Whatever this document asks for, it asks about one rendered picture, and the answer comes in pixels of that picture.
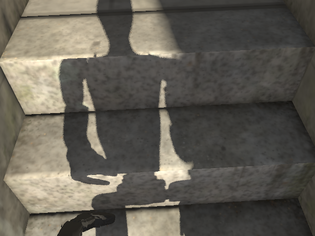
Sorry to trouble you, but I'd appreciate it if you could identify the robot left hand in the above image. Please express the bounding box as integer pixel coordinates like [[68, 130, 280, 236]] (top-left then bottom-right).
[[57, 210, 115, 236]]

